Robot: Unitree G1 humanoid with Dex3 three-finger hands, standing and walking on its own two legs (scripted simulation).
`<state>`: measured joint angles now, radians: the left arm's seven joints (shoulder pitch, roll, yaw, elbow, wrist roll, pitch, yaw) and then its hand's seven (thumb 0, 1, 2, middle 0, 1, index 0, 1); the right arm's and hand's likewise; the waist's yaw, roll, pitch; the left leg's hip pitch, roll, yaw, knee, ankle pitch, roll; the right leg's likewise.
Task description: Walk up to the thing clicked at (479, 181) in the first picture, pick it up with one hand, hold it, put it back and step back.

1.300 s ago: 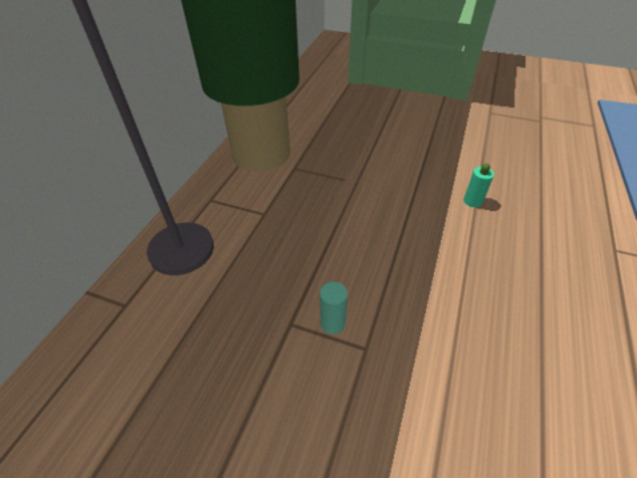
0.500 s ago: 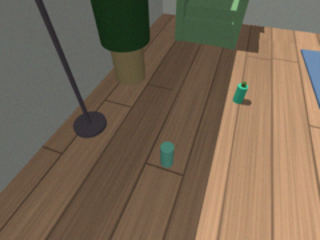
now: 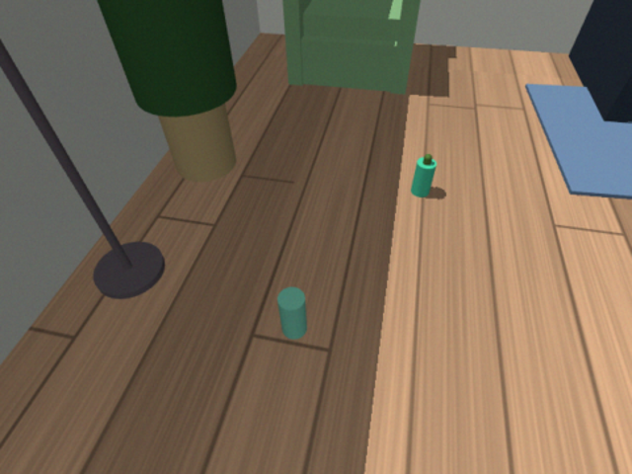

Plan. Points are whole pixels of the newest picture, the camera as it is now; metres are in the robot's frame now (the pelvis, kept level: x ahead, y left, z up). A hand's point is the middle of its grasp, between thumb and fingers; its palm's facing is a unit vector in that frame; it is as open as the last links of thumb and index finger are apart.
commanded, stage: walk up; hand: left
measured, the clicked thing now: (424, 173) +1.48 -0.45 -0.67
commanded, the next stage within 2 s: none
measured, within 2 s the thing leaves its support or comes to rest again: neither
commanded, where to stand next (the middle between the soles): +1.09 -0.49 m, yaw -26 degrees
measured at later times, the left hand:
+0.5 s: hand (230, 403) +0.28 +0.16 -0.16, palm faces -0.22 -0.93 -0.31, open 7.4 cm
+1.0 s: hand (337, 216) +0.66 -0.02 -0.12, palm faces -0.41 -0.82 -0.40, open 7.4 cm
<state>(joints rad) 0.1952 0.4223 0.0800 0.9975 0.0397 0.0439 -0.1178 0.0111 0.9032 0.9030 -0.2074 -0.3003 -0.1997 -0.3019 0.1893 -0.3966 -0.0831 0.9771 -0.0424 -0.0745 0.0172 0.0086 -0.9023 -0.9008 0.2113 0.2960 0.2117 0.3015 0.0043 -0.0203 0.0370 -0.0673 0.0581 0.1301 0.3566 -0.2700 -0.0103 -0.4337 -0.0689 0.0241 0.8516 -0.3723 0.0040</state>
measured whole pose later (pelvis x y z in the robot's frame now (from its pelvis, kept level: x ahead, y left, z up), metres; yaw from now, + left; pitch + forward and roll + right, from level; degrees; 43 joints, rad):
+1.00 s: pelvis +0.41 -0.21 -0.02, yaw -23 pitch -3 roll +1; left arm 0.13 0.42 0.06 0.82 -0.01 -0.06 -0.08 0.01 0.90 0.90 -0.21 -0.30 -0.20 -0.30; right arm 0.37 -0.45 -0.06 0.90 -0.01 -0.05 0.03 0.01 -0.91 -0.90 0.21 0.30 0.21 0.30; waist -0.05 0.03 0.09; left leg -0.21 0.12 0.06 1.03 -0.47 0.01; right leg -0.40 -0.02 -0.03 0.68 -0.23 -0.03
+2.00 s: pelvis +0.77 -0.39 +0.00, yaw -25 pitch -2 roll +0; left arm 0.29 0.38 0.03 0.85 0.00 -0.09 -0.04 0.01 0.90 0.90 -0.21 -0.30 -0.20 -0.30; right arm 0.28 -0.43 -0.06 0.87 -0.01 -0.03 0.07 0.01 -0.91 -0.90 0.21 0.29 0.21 0.30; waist 0.02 0.07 0.08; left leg -0.50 0.08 0.00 0.90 -0.29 0.01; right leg -0.21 -0.03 -0.08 0.50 -0.25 -0.03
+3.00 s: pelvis +1.00 -0.44 -0.03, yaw -24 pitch -3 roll -1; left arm 0.16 0.40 0.00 0.98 -0.01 -0.02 0.02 0.01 0.90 0.90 -0.21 -0.30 -0.20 -0.30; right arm 0.16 -0.38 -0.02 0.97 0.00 0.01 0.02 0.01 -0.91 -0.90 0.21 0.30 0.21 0.30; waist 0.01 0.00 0.10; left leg -0.36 0.04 0.01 0.74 -0.33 -0.01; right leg -0.34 -0.04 0.00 0.70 -0.30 0.02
